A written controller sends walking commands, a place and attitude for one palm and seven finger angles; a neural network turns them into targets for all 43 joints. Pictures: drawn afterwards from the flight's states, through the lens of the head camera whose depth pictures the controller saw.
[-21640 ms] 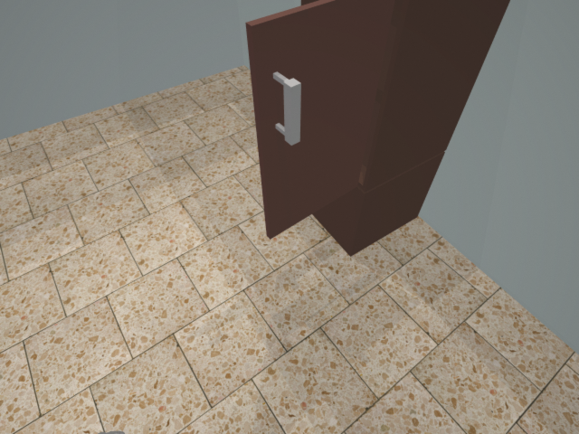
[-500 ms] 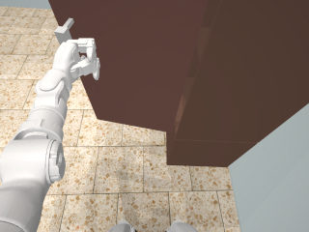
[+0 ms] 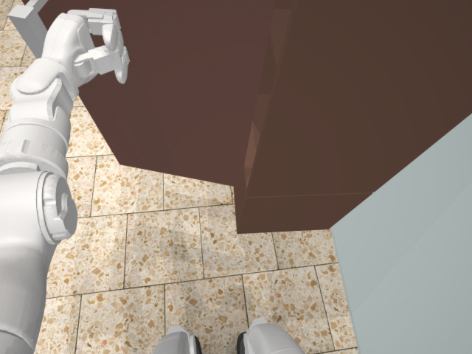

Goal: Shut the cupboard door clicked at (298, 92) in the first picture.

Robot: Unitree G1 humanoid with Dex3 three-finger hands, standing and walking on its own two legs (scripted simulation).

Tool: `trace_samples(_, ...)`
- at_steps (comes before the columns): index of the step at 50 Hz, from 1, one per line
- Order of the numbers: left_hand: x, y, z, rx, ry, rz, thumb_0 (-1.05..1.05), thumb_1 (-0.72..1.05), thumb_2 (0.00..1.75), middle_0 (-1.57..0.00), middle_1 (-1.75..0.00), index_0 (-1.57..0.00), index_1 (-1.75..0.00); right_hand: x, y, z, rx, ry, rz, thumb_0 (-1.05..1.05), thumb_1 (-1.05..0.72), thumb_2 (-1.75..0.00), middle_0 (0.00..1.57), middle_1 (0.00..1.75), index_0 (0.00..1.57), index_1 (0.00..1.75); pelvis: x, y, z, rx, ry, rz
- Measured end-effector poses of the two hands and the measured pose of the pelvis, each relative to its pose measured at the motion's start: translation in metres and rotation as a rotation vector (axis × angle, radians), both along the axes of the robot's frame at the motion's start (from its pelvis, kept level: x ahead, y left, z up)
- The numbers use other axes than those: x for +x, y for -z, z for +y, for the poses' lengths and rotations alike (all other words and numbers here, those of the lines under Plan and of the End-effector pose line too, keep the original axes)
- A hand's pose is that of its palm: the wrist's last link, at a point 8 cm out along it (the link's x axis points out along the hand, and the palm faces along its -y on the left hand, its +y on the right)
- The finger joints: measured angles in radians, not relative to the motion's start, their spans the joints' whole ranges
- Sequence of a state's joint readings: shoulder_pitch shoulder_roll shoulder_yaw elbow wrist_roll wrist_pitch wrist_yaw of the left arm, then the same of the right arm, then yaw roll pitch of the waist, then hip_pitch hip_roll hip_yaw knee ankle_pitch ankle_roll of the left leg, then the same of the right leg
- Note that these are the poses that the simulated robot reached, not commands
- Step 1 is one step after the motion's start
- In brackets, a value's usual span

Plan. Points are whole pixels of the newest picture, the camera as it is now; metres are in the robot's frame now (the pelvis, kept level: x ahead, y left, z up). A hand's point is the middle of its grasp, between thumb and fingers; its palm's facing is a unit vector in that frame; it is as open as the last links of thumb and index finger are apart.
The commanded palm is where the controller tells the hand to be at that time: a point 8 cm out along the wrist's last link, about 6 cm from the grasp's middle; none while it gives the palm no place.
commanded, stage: push the door shut along its arc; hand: left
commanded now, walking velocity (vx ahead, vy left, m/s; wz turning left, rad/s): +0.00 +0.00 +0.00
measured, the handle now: (54, 44) +0.59 +0.20 +0.13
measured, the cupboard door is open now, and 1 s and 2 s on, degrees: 76 60 60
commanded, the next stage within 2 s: pull the fist back off the door in 0.30 s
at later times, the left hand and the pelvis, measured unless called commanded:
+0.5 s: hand (136, 36) +0.58 +0.08 +0.15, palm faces -0.18 -0.97 +0.13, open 2.9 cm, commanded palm +0.58 +0.10 +0.13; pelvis +0.00 +0.00 -0.02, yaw +1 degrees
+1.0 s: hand (143, 52) +0.56 +0.07 +0.14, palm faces +0.01 -1.00 -0.02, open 3.1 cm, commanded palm +0.51 +0.11 +0.13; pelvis +0.03 -0.01 +0.01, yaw -1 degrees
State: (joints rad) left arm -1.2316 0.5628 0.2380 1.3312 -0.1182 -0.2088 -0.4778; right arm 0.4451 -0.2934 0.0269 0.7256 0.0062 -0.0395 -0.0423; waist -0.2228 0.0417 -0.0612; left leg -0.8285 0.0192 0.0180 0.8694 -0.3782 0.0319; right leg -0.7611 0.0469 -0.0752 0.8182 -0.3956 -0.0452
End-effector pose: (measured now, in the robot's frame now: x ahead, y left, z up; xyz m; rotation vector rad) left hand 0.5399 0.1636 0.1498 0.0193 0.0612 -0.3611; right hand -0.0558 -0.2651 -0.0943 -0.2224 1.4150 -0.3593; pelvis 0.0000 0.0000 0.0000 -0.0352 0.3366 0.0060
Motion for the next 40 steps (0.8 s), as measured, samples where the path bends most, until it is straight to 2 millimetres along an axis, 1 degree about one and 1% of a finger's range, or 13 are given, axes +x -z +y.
trace_samples(12,0.012,0.0,-0.011,-0.014,0.02,0.004,-0.01,0.91,0.97,-1.3,-1.5,-1.3,-1.5,0.02,0.004,-0.017,-0.047,-0.049,-0.031,0.0,-0.9,-0.9,0.2,0.3,0.21,0.3,-0.004,0.008,-0.005,-0.007,-0.014,0.032)
trace_samples(16,0.016,0.0,-0.016,-0.01,0.024,-0.007,-0.01,0.93,0.99,-1.3,-1.5,-1.3,-1.5,0.021,0.008,-0.019,-0.052,-0.054,-0.029,0.0,-0.91,-0.9,0.2,0.3,0.21,0.3,-0.005,0.012,-0.005,-0.008,-0.017,0.047)
trace_samples(21,0.023,0.002,-0.022,-0.01,0.035,-0.008,-0.02,0.97,1.01,-1.3,-1.5,-1.3,-1.5,0.018,0.012,-0.017,-0.049,-0.048,-0.012,0.0,-0.91,-0.9,0.2,0.3,0.21,0.3,-0.006,0.016,-0.005,-0.01,-0.017,0.062)
trace_samples(23,0.026,0.004,-0.024,-0.08,-0.046,0.013,-0.02,0.92,0.99,-1.3,-1.5,-1.3,-1.5,0.016,0.014,-0.013,-0.035,-0.048,-0.011,0.0,-0.91,-0.9,0.2,0.3,0.21,0.29,-0.005,0.017,-0.004,-0.017,-0.018,0.076)
trace_samples(26,0.032,0.009,-0.029,-0.146,-0.24,0.045,-0.03,0.84,0.95,-1.3,-1.5,-1.3,-1.5,0.012,0.015,-0.003,0.014,-0.063,-0.013,0.0,-0.91,-0.9,0.2,0.3,0.21,0.29,-0.004,0.018,-0.004,-0.017,-0.018,0.095)
trace_samples(28,0.034,0.01,-0.035,-0.131,-0.351,0.035,-0.03,0.81,0.93,-1.3,-1.5,-1.3,-1.5,0.008,0.015,0.005,0.054,-0.074,-0.011,0.0,-0.91,-0.9,0.2,0.3,0.21,0.29,-0.003,0.019,-0.004,-0.016,-0.016,0.105)
trace_samples(30,0.035,0.01,-0.04,-0.069,-0.419,-0.008,-0.03,0.81,0.92,-1.3,-1.5,-1.3,-1.5,0.002,0.017,0.014,0.093,-0.074,-0.005,0.0,-0.91,-0.9,0.2,0.3,0.21,0.29,-0.003,0.02,-0.004,-0.013,-0.013,0.112)
trace_samples(34,0.035,0.01,-0.05,0.041,-0.428,-0.072,-0.03,0.86,0.93,-1.3,-1.5,-1.3,-1.5,-0.016,0.019,0.029,0.159,-0.027,0.03,0.0,-0.91,-0.9,0.2,0.3,0.21,0.29,-0.001,0.018,-0.005,-0.006,-0.001,0.105)
trace_samples(37,0.033,0.015,-0.053,0.046,-0.395,-0.022,-0.03,0.89,0.94,-1.3,-1.5,-1.3,-1.5,-0.028,0.014,0.037,0.185,0.021,0.062,0.0,-0.91,-0.9,0.2,0.3,0.21,0.29,0.002,0.012,-0.006,0.001,0.01,0.087)
trace_samples(40,0.029,0.021,-0.052,0.011,-0.381,0.041,-0.02,0.9,0.93,-1.3,-1.5,-1.3,-1.5,-0.034,0.006,0.039,0.189,0.054,0.078,0.0,-0.91,-0.9,0.2,0.3,0.21,0.29,0.008,0.004,-0.007,0.006,0.022,0.067)
